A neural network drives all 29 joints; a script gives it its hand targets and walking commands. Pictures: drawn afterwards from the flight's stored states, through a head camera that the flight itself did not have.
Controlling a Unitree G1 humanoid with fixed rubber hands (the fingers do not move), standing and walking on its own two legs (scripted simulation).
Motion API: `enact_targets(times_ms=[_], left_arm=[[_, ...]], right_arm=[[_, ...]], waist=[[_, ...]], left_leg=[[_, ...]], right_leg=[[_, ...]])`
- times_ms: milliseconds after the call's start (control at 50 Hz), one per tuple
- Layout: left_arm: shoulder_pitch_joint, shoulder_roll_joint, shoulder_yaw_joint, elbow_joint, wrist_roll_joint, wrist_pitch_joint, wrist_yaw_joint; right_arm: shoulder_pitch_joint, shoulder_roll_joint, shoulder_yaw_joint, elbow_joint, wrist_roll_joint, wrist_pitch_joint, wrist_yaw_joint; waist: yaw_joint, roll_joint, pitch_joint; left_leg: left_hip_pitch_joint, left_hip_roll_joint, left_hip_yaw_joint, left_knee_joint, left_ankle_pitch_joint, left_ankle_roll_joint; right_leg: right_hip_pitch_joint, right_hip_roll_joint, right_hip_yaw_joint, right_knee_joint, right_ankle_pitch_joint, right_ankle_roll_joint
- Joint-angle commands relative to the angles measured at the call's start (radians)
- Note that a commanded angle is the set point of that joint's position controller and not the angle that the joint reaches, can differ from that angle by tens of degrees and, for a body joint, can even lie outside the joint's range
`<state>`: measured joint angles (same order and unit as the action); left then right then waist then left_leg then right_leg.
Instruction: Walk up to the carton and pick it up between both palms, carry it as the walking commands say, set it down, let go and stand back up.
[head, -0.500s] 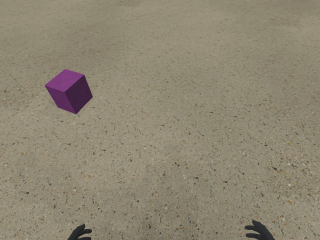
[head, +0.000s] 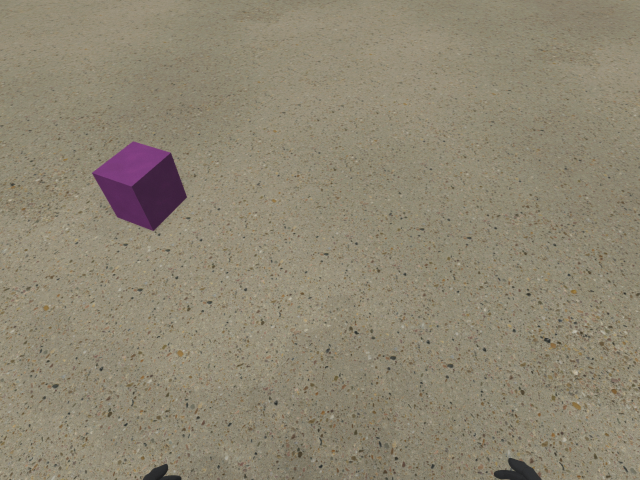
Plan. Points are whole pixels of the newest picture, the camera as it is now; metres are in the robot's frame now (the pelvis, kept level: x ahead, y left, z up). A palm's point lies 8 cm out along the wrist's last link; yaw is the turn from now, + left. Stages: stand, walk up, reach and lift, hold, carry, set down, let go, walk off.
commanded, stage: stand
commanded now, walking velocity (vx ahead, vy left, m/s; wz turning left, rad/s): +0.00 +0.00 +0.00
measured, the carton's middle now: (143, 186) +1.34 +0.76 -0.63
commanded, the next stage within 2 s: walk up in 0.12 s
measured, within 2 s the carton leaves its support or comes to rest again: neither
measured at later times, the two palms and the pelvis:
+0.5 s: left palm out of the picture +0.05 +0.31 -0.11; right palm out of the picture +0.08 -0.21 -0.11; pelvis +0.00 +0.04 +0.02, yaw +3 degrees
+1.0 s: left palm (16, 433) +0.22 +0.46 -0.12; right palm (385, 469) +0.15 -0.06 -0.08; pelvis +0.17 +0.20 +0.02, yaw +15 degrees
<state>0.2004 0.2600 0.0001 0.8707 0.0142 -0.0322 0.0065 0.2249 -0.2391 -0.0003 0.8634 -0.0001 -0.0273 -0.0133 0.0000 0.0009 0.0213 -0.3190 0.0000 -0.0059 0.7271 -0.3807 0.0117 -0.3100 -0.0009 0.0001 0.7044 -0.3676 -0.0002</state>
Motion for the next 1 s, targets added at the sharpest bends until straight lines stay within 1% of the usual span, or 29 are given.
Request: enact_targets(times_ms=[0,140,160,180,240,260,280,300,320,340,360,400,420,460,500,560,580,600,620,640,660,680,720,740,780,800,900,960,980], left_arm=[[-0.07,0.269,0.072,-0.003,-0.004,-0.027,0.014],[-0.062,0.233,0.058,0.013,-0.006,-0.023,-0.006],[-0.08,0.265,0.071,0.017,0.0,-0.026,-0.002],[-0.083,0.233,0.059,0.016,0.002,-0.026,-0.005],[-0.068,0.253,0.067,0.04,-0.002,-0.031,0.003],[-0.043,0.257,0.059,0.03,-0.015,-0.031,0.001],[-0.091,0.234,0.055,0.048,-0.006,-0.026,-0.004],[-0.025,0.205,0.093,0.002,0.013,0.031,-0.01],[0.109,0.266,0.102,0.021,-0.014,0.048,0.033],[0.224,0.368,0.135,0.068,0.009,0.052,0.057],[0.11,0.377,0.138,0.029,0.007,0.049,0.069],[-0.041,0.316,0.127,-0.011,-0.002,0.024,0.074],[-0.01,0.296,0.117,0.004,0.01,0.011,0.071],[-0.091,0.257,0.11,-0.003,0.024,0.005,0.057],[-0.104,0.254,0.116,-0.004,0.027,0.018,0.038],[-0.092,0.261,0.111,0.012,0.039,0.023,0.013],[-0.131,0.236,0.109,0.005,0.044,0.024,0.005],[-0.136,0.181,0.093,-0.007,0.054,0.031,-0.001],[-0.17,0.112,0.082,-0.044,0.063,0.033,-0.006],[-0.23,0.051,0.059,-0.111,0.055,0.039,-0.015],[-0.215,0.032,0.037,-0.13,0.057,0.028,-0.033],[-0.191,0.061,0.033,-0.129,0.049,0.011,-0.03],[-0.138,0.071,0.034,-0.083,0.03,-0.011,-0.043],[-0.157,0.079,0.044,-0.067,0.025,-0.012,-0.045],[-0.245,0.092,0.044,-0.087,0.014,-0.01,-0.04],[-0.298,0.082,0.044,-0.104,0.009,-0.019,-0.04],[-0.382,0.054,0.029,-0.106,0.023,0.006,-0.054],[-0.451,0.038,0.021,-0.135,0.019,0.003,-0.057],[-0.476,0.048,0.021,-0.148,0.019,-0.003,-0.057]], right_arm=[[-0.104,-0.272,-0.082,-0.019,-0.009,-0.028,-0.012],[-0.108,-0.307,-0.082,0.005,-0.012,-0.029,-0.015],[-0.109,-0.259,-0.069,0.006,-0.014,-0.038,-0.013],[-0.112,-0.297,-0.08,0.003,-0.009,-0.038,-0.007],[-0.081,-0.272,-0.072,0.034,-0.017,-0.04,-0.001],[-0.07,-0.299,-0.076,0.03,-0.011,-0.048,-0.002],[-0.089,-0.271,-0.062,0.032,-0.014,-0.049,-0.002],[0.085,-0.21,-0.094,0.046,-0.038,-0.001,-0.002],[-0.212,-0.201,-0.073,-0.07,-0.027,0.06,0.057],[-0.308,-0.128,-0.066,-0.155,-0.043,0.076,0.079],[-0.263,-0.149,-0.071,-0.151,-0.051,0.077,0.085],[-0.094,-0.195,-0.109,-0.08,-0.037,0.067,0.086],[-0.046,-0.165,-0.106,-0.07,-0.04,0.066,0.091],[0.078,-0.145,-0.099,-0.036,-0.029,0.064,0.098],[0.097,-0.115,-0.083,-0.034,-0.019,0.073,0.108],[0.166,-0.084,-0.067,0.012,-0.012,0.055,0.099],[0.228,-0.072,-0.066,0.035,-0.01,0.044,0.087],[0.374,-0.096,-0.077,0.101,-0.022,0.029,0.065],[0.483,-0.168,-0.09,0.125,-0.043,0.013,0.064],[0.433,-0.249,-0.091,0.096,-0.056,0.005,0.054],[0.378,-0.271,-0.083,0.078,-0.037,0.004,0.04],[0.279,-0.271,-0.098,0.06,-0.026,-0.007,0.021],[0.201,-0.176,-0.079,0.028,-0.023,-0.035,0.019],[0.211,-0.147,-0.085,0.051,-0.018,-0.037,0.015],[0.329,-0.166,-0.092,0.065,-0.012,-0.051,0.005],[0.375,-0.136,-0.087,0.095,-0.016,-0.049,-0.004],[0.538,-0.085,-0.069,0.16,-0.041,-0.057,-0.023],[0.525,-0.11,-0.075,0.158,-0.04,-0.055,-0.033],[0.526,-0.13,-0.083,0.169,-0.039,-0.05,-0.028]], waist=[[0.016,0.058,0.054],[0.016,0.115,0.011],[0.019,0.042,0.016],[0.013,0.139,-0.006],[0.005,0.042,0.008],[0.006,0.092,-0.016],[-0.001,0.058,-0.003],[-0.016,-0.004,-0.051],[0.109,0.189,0.04],[0.154,-0.134,0.067],[0.108,-0.091,0.079],[0.006,-0.018,0.093],[-0.007,0.002,0.05],[-0.093,-0.067,-0.066],[-0.107,-0.218,-0.046],[-0.105,-0.273,-0.037],[-0.137,-0.206,-0.026],[-0.171,0.008,-0.046],[-0.227,0.313,-0.043],[-0.193,0.577,0.111],[-0.129,0.543,0.163],[-0.07,0.419,0.181],[-0.03,0.175,0.137],[-0.045,0.218,0.063],[-0.084,0.155,0.004],[-0.095,0.098,0.008],[-0.164,0.189,0.002],[-0.179,0.169,0.041],[-0.191,0.227,0.04]], left_leg=[[0.003,0.107,-0.165,-0.242,0.256,0.079],[0.025,0.111,-0.167,-0.295,0.124,0.055],[0.017,0.112,-0.154,-0.299,0.134,0.05],[0.017,0.109,-0.165,-0.304,0.1,0.05],[0.028,0.109,-0.151,-0.294,0.126,0.051],[0.084,0.101,-0.147,-0.296,0.186,0.048],[0.074,0.106,-0.153,-0.289,0.228,0.054],[-0.008,0.219,-0.393,-0.257,-0.284,0.102],[-0.525,0.021,-0.2,-0.191,-0.334,0.046],[-0.746,0.01,-0.062,0.269,-0.087,-0.027],[-0.699,0.085,-0.094,0.386,-0.005,-0.062],[-0.485,0.148,-0.149,0.526,0.022,-0.064],[-0.425,0.143,-0.135,0.541,0.027,-0.063],[-0.291,0.147,-0.086,0.328,0.06,-0.052],[-0.131,0.115,-0.041,0.138,0.024,-0.032],[-0.004,0.085,0.064,0.018,-0.009,-0.02],[0.089,0.074,0.087,-0.096,-0.007,-0.024],[0.163,-0.003,0.084,-0.2,-0.074,-0.011],[0.259,0.094,-0.206,-0.343,-0.246,0.041],[0.172,0.249,-0.71,-0.624,-0.442,0.062],[0.099,0.335,-0.896,-0.746,-0.532,0.055],[0.012,0.341,-1.005,-0.749,-0.451,0.085],[0.079,0.246,-0.764,-0.614,-0.037,0.096],[0.15,0.189,-0.643,-0.557,0.142,0.113],[0.316,0.201,-0.606,-0.49,0.468,0.128],[0.44,0.22,-0.585,-0.463,0.626,0.172],[0.643,0.239,-0.483,-0.372,1.071,0.077],[0.61,0.232,-0.45,-0.397,1.126,0.083],[0.614,0.197,-0.389,-0.395,1.169,0.083]], right_leg=[[0.035,-0.098,0.132,-0.206,0.232,-0.08],[0.07,-0.078,0.119,-0.223,0.152,-0.076],[0.071,-0.086,0.098,-0.23,0.143,-0.071],[0.08,-0.072,0.103,-0.224,0.163,-0.068],[0.081,-0.095,0.122,-0.249,0.169,-0.07],[0.076,-0.096,0.12,-0.261,0.219,-0.07],[0.075,-0.098,0.109,-0.253,0.224,-0.068],[0.022,-0.126,0.108,-0.17,-0.278,-0.029],[0.416,-0.281,0.234,-0.352,-0.328,-0.062],[0.466,-0.56,0.606,-0.585,-0.521,-0.124],[0.362,-0.639,0.62,-0.62,-0.449,-0.151],[0.183,-0.625,0.499,-0.628,-0.272,-0.154],[0.183,-0.58,0.404,-0.599,-0.248,-0.14],[0.23,-0.414,0.106,-0.498,-0.143,-0.055],[0.131,-0.341,-0.045,-0.526,-0.2,-0.013],[0.098,-0.298,-0.105,-0.465,-0.269,-0.03],[0.049,-0.252,-0.161,-0.342,-0.303,-0.022],[0.023,-0.159,-0.22,-0.055,-0.34,-0.016],[-0.218,-0.103,-0.203,0.298,-0.388,-0.019],[-0.489,-0.008,-0.111,0.573,-0.392,0.027],[-0.545,-0.046,-0.005,0.654,-0.289,0.04],[-0.475,-0.041,0.003,0.712,-0.225,0.033],[-0.379,-0.072,0.017,0.574,0.006,0.052],[-0.336,-0.082,-0.009,0.517,-0.01,0.045],[-0.378,-0.077,-0.012,0.445,0.006,0.069],[-0.47,-0.075,-0.001,0.385,0.002,0.072],[-0.626,-0.05,-0.028,0.364,0.048,0.08],[-0.61,-0.037,-0.065,0.258,0.064,0.074],[-0.621,-0.025,-0.103,0.264,0.025,0.066]])
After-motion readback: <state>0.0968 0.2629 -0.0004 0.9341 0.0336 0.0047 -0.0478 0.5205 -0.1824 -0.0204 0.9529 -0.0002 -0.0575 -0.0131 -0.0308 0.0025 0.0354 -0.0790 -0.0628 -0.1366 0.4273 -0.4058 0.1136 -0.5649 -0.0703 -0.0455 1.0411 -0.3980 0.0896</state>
